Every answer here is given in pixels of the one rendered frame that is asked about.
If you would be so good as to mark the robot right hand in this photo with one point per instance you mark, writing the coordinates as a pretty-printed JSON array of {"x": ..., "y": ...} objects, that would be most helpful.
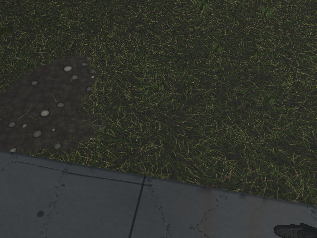
[{"x": 301, "y": 230}]

